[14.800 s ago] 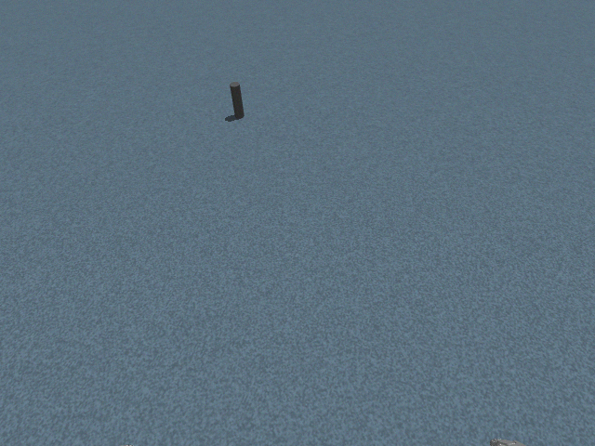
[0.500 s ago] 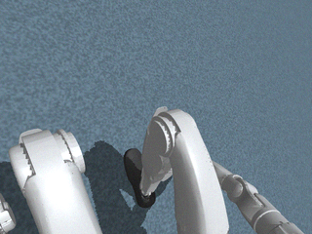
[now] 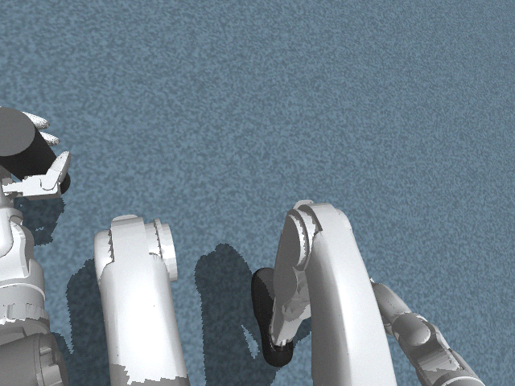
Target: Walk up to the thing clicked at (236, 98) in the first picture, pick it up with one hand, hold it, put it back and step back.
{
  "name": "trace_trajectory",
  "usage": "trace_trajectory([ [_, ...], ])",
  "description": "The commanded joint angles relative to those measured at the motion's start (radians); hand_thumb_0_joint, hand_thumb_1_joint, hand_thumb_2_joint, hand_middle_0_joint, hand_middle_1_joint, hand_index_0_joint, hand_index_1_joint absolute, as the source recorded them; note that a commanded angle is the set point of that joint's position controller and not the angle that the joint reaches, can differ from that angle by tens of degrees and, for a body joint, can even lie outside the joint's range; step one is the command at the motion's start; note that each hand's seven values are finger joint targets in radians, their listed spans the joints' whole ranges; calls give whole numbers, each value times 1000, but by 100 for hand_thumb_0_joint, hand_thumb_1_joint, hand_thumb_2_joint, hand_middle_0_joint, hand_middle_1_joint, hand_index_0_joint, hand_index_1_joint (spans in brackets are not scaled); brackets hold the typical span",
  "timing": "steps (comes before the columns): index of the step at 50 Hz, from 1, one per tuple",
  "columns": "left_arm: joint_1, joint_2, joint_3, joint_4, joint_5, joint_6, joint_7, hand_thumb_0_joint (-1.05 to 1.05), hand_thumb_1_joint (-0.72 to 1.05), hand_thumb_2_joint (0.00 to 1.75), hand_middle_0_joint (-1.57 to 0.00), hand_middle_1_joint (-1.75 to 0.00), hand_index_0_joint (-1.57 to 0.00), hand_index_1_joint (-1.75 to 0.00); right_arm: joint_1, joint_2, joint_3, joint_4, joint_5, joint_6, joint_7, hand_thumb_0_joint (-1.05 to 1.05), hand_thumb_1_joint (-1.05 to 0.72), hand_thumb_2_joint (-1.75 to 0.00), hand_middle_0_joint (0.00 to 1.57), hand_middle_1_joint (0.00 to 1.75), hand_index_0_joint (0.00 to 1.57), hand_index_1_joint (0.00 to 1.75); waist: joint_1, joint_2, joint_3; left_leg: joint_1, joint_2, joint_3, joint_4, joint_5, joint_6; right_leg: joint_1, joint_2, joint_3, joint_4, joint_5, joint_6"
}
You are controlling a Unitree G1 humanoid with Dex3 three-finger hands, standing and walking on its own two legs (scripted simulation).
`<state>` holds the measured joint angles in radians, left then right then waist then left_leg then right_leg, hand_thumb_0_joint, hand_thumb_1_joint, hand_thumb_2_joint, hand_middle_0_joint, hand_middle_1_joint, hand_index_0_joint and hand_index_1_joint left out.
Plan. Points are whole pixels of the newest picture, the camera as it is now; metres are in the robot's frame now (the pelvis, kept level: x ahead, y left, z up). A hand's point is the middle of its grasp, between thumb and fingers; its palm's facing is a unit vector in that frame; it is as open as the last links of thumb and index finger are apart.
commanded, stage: settle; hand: left
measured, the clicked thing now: (33, 162) +0.40 +0.30 -0.09
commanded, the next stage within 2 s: lift in 1.08 s
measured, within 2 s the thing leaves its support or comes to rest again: neither
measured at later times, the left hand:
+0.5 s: hand (23, 133) +0.40 +0.29 +0.00, palm faces +0.30 -0.95 -0.02, open 7.6 cm
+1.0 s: hand (11, 120) +0.40 +0.29 +0.03, palm faces +0.31 -0.95 -0.02, open 7.6 cm
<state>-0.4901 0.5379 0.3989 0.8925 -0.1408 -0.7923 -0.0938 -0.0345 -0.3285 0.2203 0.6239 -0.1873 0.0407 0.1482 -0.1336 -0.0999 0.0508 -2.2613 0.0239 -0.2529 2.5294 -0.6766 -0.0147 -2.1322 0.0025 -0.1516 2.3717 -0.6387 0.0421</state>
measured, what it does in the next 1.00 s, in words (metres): rises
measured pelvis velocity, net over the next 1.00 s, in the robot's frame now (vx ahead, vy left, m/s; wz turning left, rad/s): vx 0.01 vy -0.01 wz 0.11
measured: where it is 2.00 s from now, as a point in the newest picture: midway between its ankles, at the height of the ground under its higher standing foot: (215, 349)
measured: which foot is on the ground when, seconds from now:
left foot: down 0.00-1.00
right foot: down 0.00-1.00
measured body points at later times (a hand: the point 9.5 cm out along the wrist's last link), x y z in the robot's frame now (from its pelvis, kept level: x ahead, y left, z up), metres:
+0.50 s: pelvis +0.02 -0.01 +0.04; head +0.21 +0.07 +0.43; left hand +0.38 +0.34 +0.00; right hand +0.20 -0.26 -0.08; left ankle +0.08 +0.13 -0.27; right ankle +0.13 -0.13 -0.27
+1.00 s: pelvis +0.01 -0.01 +0.06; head +0.20 +0.06 +0.46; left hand +0.38 +0.34 +0.04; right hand +0.20 -0.26 -0.06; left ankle +0.08 +0.13 -0.27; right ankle +0.13 -0.13 -0.27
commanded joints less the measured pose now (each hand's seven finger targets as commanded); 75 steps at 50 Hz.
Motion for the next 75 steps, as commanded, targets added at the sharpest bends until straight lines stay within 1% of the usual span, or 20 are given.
trace_trajectory([
  [1, -251, 154, 31, -265, -30, -33, -24, 0, 36, 130, -134, -143, -134, -145, 93, -255, -137, -38, 37, 1, -31, 0, -88, -90, 20, 30, 20, 30, -10, 371, -618, 413, 0, 112, -368, 4, 15, 222, 44, -51, -204, 94, -79],
  [10, -237, 107, 31, -274, -59, 35, -87, 0, 37, 126, -131, -140, -131, -141, 129, -210, -189, -25, 84, -3, -61, 0, -88, -90, 20, 30, 20, 30, 11, 287, -698, 401, -9, 160, -384, 41, 30, 279, 32, -1, -259, 95, -75],
  [12, -223, 118, 66, -283, -69, 46, -92, 0, 37, 126, -133, -141, -133, -142, 137, -206, -200, -35, 94, -5, -67, 0, -89, -90, 20, 30, 20, 30, 29, 267, -735, 417, -9, 165, -389, 57, 32, 298, 30, 7, -273, 105, -74],
  [14, -242, 94, 49, -303, -71, 52, -102, 0, 40, 126, -133, -140, -133, -142, 147, -200, -206, -32, 99, -6, -71, 0, -88, -90, 20, 30, 20, 30, 27, 271, -749, 432, -10, 168, -403, 74, 30, 303, 26, 10, -272, 115, -77],
  [20, -207, 104, 89, -285, -65, 77, -114, 0, 40, 127, -135, -141, -134, -143, 155, -186, -229, -47, 112, -13, -86, 0, -89, -90, 20, 30, 20, 30, 55, 238, -792, 450, -8, 186, -426, 101, 33, 343, 21, 33, -303, 120, -75],
  [26, -244, 63, 70, -306, -65, 85, -129, 0, 43, 130, -136, -143, -135, -144, 166, -176, -241, -33, 111, -24, -95, 0, -89, -90, 20, 30, 20, 30, 36, 240, -785, 467, -4, 196, -434, 124, 36, 364, 16, 48, -327, 146, -72],
  [28, -274, 124, 111, -354, -57, 85, -122, 0, 42, 130, -137, -143, -136, -145, 172, -171, -249, -26, 111, -26, -100, 0, -89, -90, 20, 30, 20, 30, 66, 253, -825, 490, -4, 203, -444, 135, 35, 379, 14, 58, -333, 148, -73],
  [31, -231, 42, 79, -268, -58, 98, -127, 0, 46, 132, -137, -144, -137, -146, 169, -171, -251, -34, 113, -28, -97, 0, -89, -90, 20, 30, 20, 30, 44, 233, -781, 489, -5, 194, -466, 126, 33, 354, 13, 46, -338, 134, -76],
  [33, -283, 100, 107, -345, -52, 90, -123, 0, 45, 132, -136, -143, -136, -144, 182, -171, -255, -27, 111, -29, -101, 0, -89, -90, 20, 30, 20, 30, 59, 261, -817, 518, -3, 197, -472, 130, 31, 362, 14, 49, -340, 132, -79],
  [38, -251, 38, 74, -248, -47, 109, -127, 0, 45, 133, -137, -145, -137, -146, 179, -164, -261, -27, 115, -36, -103, 0, -89, -90, 20, 30, 20, 30, 47, 232, -779, 514, -8, 202, -488, 118, 34, 340, 11, 55, -358, 121, -79],
  [50, -345, 63, 75, -284, -42, 90, -127, 0, 43, 133, -135, -143, -135, -144, 193, -152, -263, -18, 117, -49, -106, 0, -89, -90, 20, 30, 20, 30, 46, 238, -784, 526, -11, 210, -529, 50, 37, 352, 9, 62, -396, 54, -80],
  [52, -294, 41, 76, -215, -42, 97, -128, 0, 43, 132, -134, -142, -135, -143, 193, -154, -265, -19, 119, -51, -107, 0, -89, -90, 20, 30, 20, 30, 50, 215, -778, 529, -12, 208, -531, 58, 37, 349, 9, 61, -397, 61, -80],
  [58, -343, 67, 97, -265, -41, 87, -125, 0, 43, 133, -132, -142, -133, -142, 217, -153, -266, -17, 120, -50, -108, 0, -89, -90, 20, 30, 20, 30, 55, 231, -821, 567, -13, 209, -542, 100, 33, 372, 6, 63, -396, 96, -81],
  [60, -335, 46, 70, -240, -40, 89, -130, 0, 44, 124, -133, -144, -136, -142, 215, -148, -264, -16, 120, -51, -108, 0, -92, -90, 20, 30, 20, 30, 45, 228, -820, 557, -13, 214, -535, 107, 36, 383, 6, 69, -400, 103, -80],
  [61, -350, 72, 101, -268, -41, 87, -129, 0, 42, 126, -131, -142, -133, -141, 225, -150, -266, -7, 119, -51, -109, 0, -91, -90, 20, 30, 20, 30, 58, 234, -832, 565, -14, 217, -536, 124, 36, 396, 5, 71, -401, 119, -80],
  [63, -294, 51, 80, -217, -31, 98, -132, 0, 38, 124, -129, -140, -131, -139, 222, -149, -269, -9, 121, -50, -110, 0, -91, -90, 20, 30, 20, 30, 57, 214, -808, 562, -12, 220, -541, 130, 37, 398, 5, 74, -411, 119, -79],
  [65, -336, 93, 99, -299, -30, 95, -137, 0, 37, 124, -129, -141, -132, -139, 233, -151, -274, -6, 120, -48, -111, 0, -91, -90, 20, 30, 20, 30, 70, 257, -865, 609, -11, 222, -552, 155, 33, 419, 3, 77, -409, 140, -82],
  [69, -267, 35, 71, -252, -43, 127, -150, 0, 36, 123, -128, -139, -130, -137, 223, -154, -279, -21, 136, -50, -116, 0, -91, -90, 20, 30, 20, 30, 62, 224, -823, 611, -12, 210, -591, 117, 34, 400, 3, 68, -432, 104, -84],
  [73, -294, 80, 87, -387, -53, 141, -145, 0, 38, 124, -128, -139, -130, -138, 225, -150, -286, -38, 144, -53, -123, 0, -90, -90, 20, 30, 20, 30, 79, 229, -842, 612, -14, 221, -621, 57, 39, 451, 1, 85, -488, 51, -79],
  [75, -282, 40, 53, -406, -63, 157, -147, 0, 37, 125, -129, -141, -132, -140, 215, -139, -285, -47, 154, -57, -126, 0, -90, -90, 20, 30, 20, 30, 62, 200, -825, 595, -14, 220, -633, 41, 43, 466, 1, 96, -519, 31, -76],
])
